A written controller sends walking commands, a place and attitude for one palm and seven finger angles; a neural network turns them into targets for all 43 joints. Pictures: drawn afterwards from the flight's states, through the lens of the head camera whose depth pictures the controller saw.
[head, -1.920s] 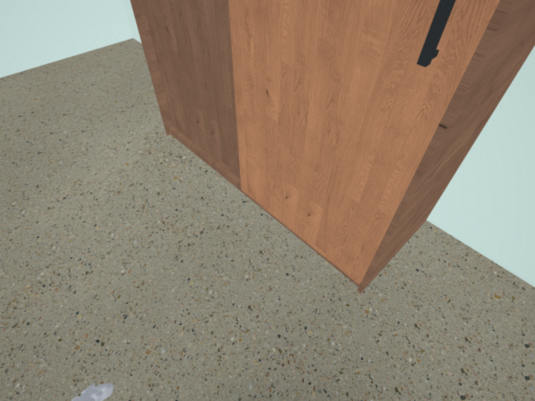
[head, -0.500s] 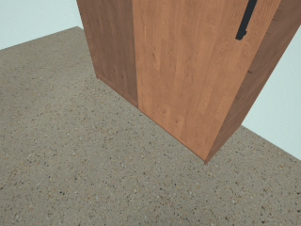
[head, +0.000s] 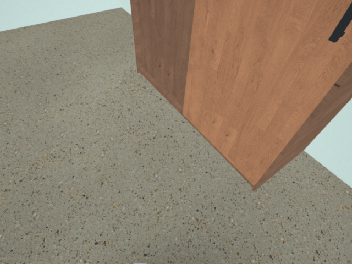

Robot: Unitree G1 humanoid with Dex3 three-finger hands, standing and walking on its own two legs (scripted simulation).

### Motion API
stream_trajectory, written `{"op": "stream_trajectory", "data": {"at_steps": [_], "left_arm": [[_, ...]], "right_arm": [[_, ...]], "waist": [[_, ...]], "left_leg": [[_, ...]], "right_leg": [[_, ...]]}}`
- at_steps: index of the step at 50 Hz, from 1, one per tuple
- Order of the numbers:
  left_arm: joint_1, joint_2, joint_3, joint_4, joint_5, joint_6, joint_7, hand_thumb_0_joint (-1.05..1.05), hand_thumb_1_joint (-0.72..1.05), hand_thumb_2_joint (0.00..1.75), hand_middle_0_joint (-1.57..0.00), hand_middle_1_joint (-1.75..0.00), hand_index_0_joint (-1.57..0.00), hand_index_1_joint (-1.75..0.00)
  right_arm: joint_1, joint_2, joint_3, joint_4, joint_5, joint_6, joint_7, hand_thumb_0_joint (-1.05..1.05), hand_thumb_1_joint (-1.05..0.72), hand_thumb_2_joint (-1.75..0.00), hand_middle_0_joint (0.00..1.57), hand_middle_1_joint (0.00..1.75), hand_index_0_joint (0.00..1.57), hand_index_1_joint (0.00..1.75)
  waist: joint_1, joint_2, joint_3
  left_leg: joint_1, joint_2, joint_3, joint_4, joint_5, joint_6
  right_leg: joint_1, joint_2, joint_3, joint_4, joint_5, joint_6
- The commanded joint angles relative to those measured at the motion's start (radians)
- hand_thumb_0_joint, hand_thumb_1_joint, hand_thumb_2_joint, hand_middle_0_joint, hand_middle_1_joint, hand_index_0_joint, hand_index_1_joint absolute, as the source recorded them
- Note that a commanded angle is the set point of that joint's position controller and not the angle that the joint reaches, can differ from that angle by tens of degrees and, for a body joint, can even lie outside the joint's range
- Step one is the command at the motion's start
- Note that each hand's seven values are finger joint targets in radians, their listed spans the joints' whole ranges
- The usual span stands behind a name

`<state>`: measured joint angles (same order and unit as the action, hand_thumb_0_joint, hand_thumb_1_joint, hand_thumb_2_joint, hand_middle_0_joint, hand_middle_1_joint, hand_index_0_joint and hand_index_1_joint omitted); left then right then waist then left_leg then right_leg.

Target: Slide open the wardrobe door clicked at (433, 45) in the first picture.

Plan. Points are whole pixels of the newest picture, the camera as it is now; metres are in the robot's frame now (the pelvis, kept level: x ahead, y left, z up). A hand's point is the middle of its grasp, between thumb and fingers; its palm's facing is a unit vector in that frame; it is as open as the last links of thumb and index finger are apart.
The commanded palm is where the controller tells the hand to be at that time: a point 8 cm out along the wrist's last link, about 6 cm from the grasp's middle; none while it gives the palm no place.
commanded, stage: walk to a spot facing it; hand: right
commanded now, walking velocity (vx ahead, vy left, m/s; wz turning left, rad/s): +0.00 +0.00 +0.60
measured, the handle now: out of the picture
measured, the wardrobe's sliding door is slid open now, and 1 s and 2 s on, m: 0.00 0.00 0.00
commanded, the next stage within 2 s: turn to face it in 1.94 s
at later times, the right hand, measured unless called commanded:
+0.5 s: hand out of the picture +0.06 -0.21 -0.15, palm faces -0.15 +0.96 -0.24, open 7.4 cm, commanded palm none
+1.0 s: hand (221, 232) +0.23 -0.13 -0.16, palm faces -0.58 +0.81 -0.12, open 7.4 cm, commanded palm none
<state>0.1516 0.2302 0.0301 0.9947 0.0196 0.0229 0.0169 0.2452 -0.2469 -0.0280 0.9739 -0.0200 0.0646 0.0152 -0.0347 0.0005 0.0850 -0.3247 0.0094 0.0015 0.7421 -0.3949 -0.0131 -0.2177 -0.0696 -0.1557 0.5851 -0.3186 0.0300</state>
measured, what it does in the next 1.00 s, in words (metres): steps on the spot, turning left: right foot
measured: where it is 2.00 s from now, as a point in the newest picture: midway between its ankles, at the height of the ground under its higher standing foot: (122, 235)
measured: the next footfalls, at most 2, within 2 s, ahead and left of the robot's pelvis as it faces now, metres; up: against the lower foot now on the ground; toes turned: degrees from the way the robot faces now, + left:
right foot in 0.56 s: +0.03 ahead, -0.13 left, +0.00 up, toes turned +18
left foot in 1.16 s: +0.16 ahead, +0.21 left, +0.00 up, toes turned +47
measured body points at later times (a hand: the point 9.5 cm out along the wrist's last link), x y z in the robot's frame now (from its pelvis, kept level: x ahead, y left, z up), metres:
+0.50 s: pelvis -0.02 -0.01 +0.02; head +0.01 -0.01 +0.46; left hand +0.05 +0.27 -0.11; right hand +0.07 -0.26 -0.13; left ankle +0.01 +0.09 -0.72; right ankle -0.01 -0.15 -0.69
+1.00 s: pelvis +0.06 -0.02 +0.01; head +0.10 -0.03 +0.46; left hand -0.15 +0.11 -0.11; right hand +0.26 -0.17 -0.15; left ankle +0.05 +0.16 -0.65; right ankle -0.01 -0.14 -0.72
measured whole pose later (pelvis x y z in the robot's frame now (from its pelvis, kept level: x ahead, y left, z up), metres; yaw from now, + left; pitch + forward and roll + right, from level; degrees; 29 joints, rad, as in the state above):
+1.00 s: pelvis +0.06 -0.02 +0.01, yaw +34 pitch +0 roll +2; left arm 0.52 0.14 0.01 1.05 0.03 -0.07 0.04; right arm 0.18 -0.23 -0.07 0.95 -0.04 0.07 0.06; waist 0.05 0.06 0.05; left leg -0.65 0.08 0.06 1.02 -0.17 -0.04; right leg 0.06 -0.06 -0.28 0.33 -0.39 -0.01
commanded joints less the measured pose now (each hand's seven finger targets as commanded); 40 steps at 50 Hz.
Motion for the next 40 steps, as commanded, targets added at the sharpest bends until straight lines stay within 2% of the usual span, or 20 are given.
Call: {"op": "stream_trajectory", "data": {"at_steps": [1, 2, 3, 5, 7, 8, 10, 13, 19, 22, 24, 26, 27, 28, 29, 30, 31, 34, 36, 40], "left_arm": [[-0.039, 0.092, 0.043, -0.141, -0.008, -0.003, 0.005, 0.0, 0.9, 0.9, -0.2, -0.3, -0.2, -0.3], [-0.056, 0.125, 0.049, -0.144, -0.009, 0.005, 0.009, 0.0, 0.9, 0.9, -0.2, -0.3, -0.2, -0.3], [-0.046, 0.127, 0.056, -0.135, -0.011, 0.007, 0.006, 0.0, 0.9, 0.9, -0.2, -0.3, -0.2, -0.3], [-0.056, 0.129, 0.057, -0.117, -0.007, 0.003, 0.002, 0.0, 0.9, 0.9, -0.2, -0.3, -0.2, -0.3], [-0.034, 0.109, 0.056, -0.107, -0.004, 0.002, 0.001, 0.0, 0.9, 0.9, -0.2, -0.3, -0.2, -0.3], [-0.038, 0.105, 0.054, -0.106, -0.004, 0.002, 0.003, 0.0, 0.9, 0.9, -0.2, -0.3, -0.2, -0.3], [-0.031, 0.095, 0.054, -0.105, -0.003, 0.004, 0.006, 0.0, 0.9, 0.9, -0.2, -0.3, -0.2, -0.3], [-0.054, 0.092, 0.052, -0.12, -0.004, 0.002, 0.012, 0.0, 0.9, 0.9, -0.2, -0.3, -0.2, -0.3], [-0.086, 0.091, 0.052, -0.153, -0.009, -0.001, 0.016, 0.0, 0.9, 0.9, -0.2, -0.3, -0.2, -0.3], [-0.052, 0.096, 0.049, -0.16, -0.009, -0.01, 0.011, 0.0, 0.9, 0.9, -0.2, -0.3, -0.2, -0.3], [-0.008, 0.099, 0.049, -0.163, -0.012, -0.02, 0.007, 0.0, 0.9, 0.9, -0.2, -0.3, -0.2, -0.3], [0.125, 0.108, 0.054, -0.126, -0.014, -0.034, 0.009, 0.0, 0.9, 0.9, -0.2, -0.3, -0.2, -0.3], [0.21, 0.152, 0.065, -0.103, -0.014, -0.042, 0.02, 0.0, 0.9, 0.9, -0.2, -0.3, -0.2, -0.3], [0.251, 0.251, 0.083, -0.099, 0.0, -0.048, 0.027, 0.0, 0.9, 0.9, -0.2, -0.3, -0.2, -0.3], [0.185, 0.286, 0.083, -0.132, -0.009, -0.048, 0.028, 0.0, 0.9, 0.9, -0.2, -0.3, -0.2, -0.3], [0.121, 0.238, 0.062, -0.157, -0.001, -0.054, 0.023, 0.0, 0.9, 0.9, -0.2, -0.3, -0.2, -0.3], [0.067, 0.18, 0.046, -0.162, 0.002, -0.062, 0.018, 0.0, 0.9, 0.9, -0.2, -0.3, -0.2, -0.3], [0.072, 0.133, 0.027, -0.149, -0.002, -0.083, 0.021, 0.0, 0.9, 0.9, -0.2, -0.3, -0.2, -0.3], [0.153, 0.118, 0.024, -0.12, -0.004, -0.093, 0.024, 0.0, 0.9, 0.9, -0.2, -0.3, -0.2, -0.3], [0.286, 0.089, 0.018, -0.067, -0.009, -0.107, 0.029, 0.0, 0.9, 0.9, -0.2, -0.3, -0.2, -0.3]], "right_arm": [[0.147, -0.276, -0.078, -0.055, -0.018, -0.054, -0.023, 0.0, -0.9, -0.9, 0.2, 0.3, 0.2, 0.3], [0.161, -0.257, -0.075, -0.063, -0.002, -0.048, -0.033, 0.0, -0.9, -0.9, 0.2, 0.3, 0.2, 0.3], [0.102, -0.23, -0.077, -0.081, -0.003, -0.047, -0.037, 0.0, -0.9, -0.9, 0.2, 0.3, 0.2, 0.3], [0.029, -0.186, -0.07, -0.106, 0.002, -0.05, -0.034, 0.0, -0.9, -0.9, 0.2, 0.3, 0.2, 0.3], [0.039, -0.164, -0.068, -0.108, 0.005, -0.06, -0.033, 0.0, -0.9, -0.9, 0.2, 0.3, 0.2, 0.3], [0.06, -0.162, -0.069, -0.105, 0.005, -0.061, -0.033, 0.0, -0.9, -0.9, 0.2, 0.3, 0.2, 0.3], [0.083, -0.161, -0.074, -0.099, 0.005, -0.062, -0.033, 0.0, -0.9, -0.9, 0.2, 0.3, 0.2, 0.3], [0.106, -0.157, -0.078, -0.092, 0.003, -0.059, -0.031, 0.0, -0.9, -0.9, 0.2, 0.3, 0.2, 0.3], [0.103, -0.169, -0.084, -0.102, -0.006, -0.049, -0.028, 0.0, -0.9, -0.9, 0.2, 0.3, 0.2, 0.3], [0.072, -0.18, -0.088, -0.116, -0.008, -0.044, -0.024, 0.0, -0.9, -0.9, 0.2, 0.3, 0.2, 0.3], [0.03, -0.189, -0.088, -0.135, -0.011, -0.041, -0.019, 0.0, -0.9, -0.9, 0.2, 0.3, 0.2, 0.3], [-0.043, -0.188, -0.089, -0.157, -0.006, -0.037, -0.013, 0.0, -0.9, -0.9, 0.2, 0.3, 0.2, 0.3], [-0.061, -0.151, -0.08, -0.173, -0.004, -0.039, -0.007, 0.0, -0.9, -0.9, 0.2, 0.3, 0.2, 0.3], [-0.06, -0.075, -0.069, -0.192, 0.006, -0.039, 0.004, 0.0, -0.9, -0.9, 0.2, 0.3, 0.2, 0.3], [-0.114, -0.102, -0.077, -0.223, 0.001, -0.049, 0.009, 0.0, -0.9, -0.9, 0.2, 0.3, 0.2, 0.3], [-0.111, -0.132, -0.091, -0.217, -0.012, -0.052, 0.019, 0.0, -0.9, -0.9, 0.2, 0.3, 0.2, 0.3], [-0.073, -0.137, -0.101, -0.184, -0.022, -0.046, 0.027, 0.0, -0.9, -0.9, 0.2, 0.3, 0.2, 0.3], [0.009, -0.086, -0.09, -0.134, -0.022, -0.033, 0.047, 0.0, -0.9, -0.9, 0.2, 0.3, 0.2, 0.3], [0.002, -0.066, -0.083, -0.132, -0.022, -0.03, 0.046, 0.0, -0.9, -0.9, 0.2, 0.3, 0.2, 0.3], [-0.063, -0.047, -0.073, -0.139, -0.019, -0.028, 0.045, 0.0, -0.9, -0.9, 0.2, 0.3, 0.2, 0.3]], "waist": [[-0.036, 0.422, -0.063], [-0.047, 0.307, -0.086], [-0.015, 0.268, -0.073], [0.006, 0.162, -0.039], [0.017, 0.1, -0.087], [0.007, 0.084, -0.113], [0.002, 0.09, -0.147], [-0.01, 0.101, -0.155], [-0.022, 0.135, -0.133], [-0.018, 0.152, -0.15], [-0.004, 0.175, -0.143], [0.065, 0.173, -0.146], [0.109, 0.069, -0.167], [0.133, -0.249, -0.147], [0.112, -0.268, -0.052], [0.076, -0.157, 0.021], [0.027, -0.111, 0.053], [-0.009, -0.119, 0.055], [0.008, -0.142, 0.051], [0.043, -0.129, 0.065]], "left_leg": [[0.187, 0.328, -0.526, -0.447, 0.525, 0.083], [0.144, 0.347, -0.52, -0.467, 0.529, 0.142], [0.097, 0.3, -0.475, -0.484, 0.346, 0.162], [0.068, 0.233, -0.434, -0.453, 0.315, 0.157], [0.126, 0.205, -0.387, -0.432, 0.384, 0.159], [0.152, 0.197, -0.388, -0.42, 0.411, 0.162], [0.214, 0.177, -0.375, -0.408, 0.444, 0.146], [0.247, 0.176, -0.403, -0.406, 0.461, 0.161], [0.186, 0.159, -0.487, -0.421, 0.405, 0.188], [0.145, 0.134, -0.528, -0.471, 0.162, 0.186], [0.058, 0.114, -0.546, -0.494, -0.01, 0.176], [-0.142, 0.047, -0.491, -0.459, -0.15, 0.117], [-0.299, -0.03, -0.403, -0.344, -0.202, 0.065], [-0.498, -0.158, -0.217, -0.039, -0.227, 0.019], [-0.521, -0.066, -0.108, 0.146, -0.141, -0.01], [-0.471, -0.018, -0.121, 0.251, -0.059, -0.019], [-0.425, -0.018, -0.111, 0.322, 0.034, -0.027], [-0.387, -0.014, -0.053, 0.487, 0.186, -0.035], [-0.436, -0.002, -0.048, 0.525, 0.24, -0.04], [-0.52, 0.039, -0.033, 0.511, 0.283, -0.048]], "right_leg": [[-0.37, 0.041, 0.027, 0.447, -0.276, 0.03], [-0.331, 0.026, 0.164, 0.524, -0.262, 0.01], [-0.324, 0.002, 0.192, 0.558, -0.186, 0.001], [-0.332, -0.015, 0.194, 0.59, -0.08, 0.012], [-0.329, -0.008, 0.189, 0.565, -0.031, 0.025], [-0.324, -0.002, 0.187, 0.545, -0.031, 0.031], [-0.339, 0.006, 0.186, 0.523, -0.018, 0.04], [-0.352, 0.013, 0.192, 0.483, -0.035, 0.046], [-0.278, 0.038, 0.195, 0.332, -0.087, 0.038], [-0.188, 0.06, 0.183, 0.197, -0.106, 0.022], [-0.081, 0.077, 0.172, 0.078, -0.129, 0.003], [0.192, 0.097, 0.152, -0.143, -0.044, -0.022], [0.388, 0.021, 0.206, -0.253, -0.072, -0.046], [0.456, -0.249, 0.525, -0.413, -0.354, -0.098], [0.268, -0.439, 0.673, -0.475, -0.446, -0.156], [0.121, -0.415, 0.66, -0.498, -0.414, -0.188], [0.048, -0.323, 0.533, -0.486, -0.349, -0.139], [-0.004, -0.192, 0.281, -0.464, -0.177, -0.077], [0.064, -0.171, 0.218, -0.435, -0.054, -0.059], [0.167, -0.202, 0.168, -0.408, 0.145, -0.052]]}}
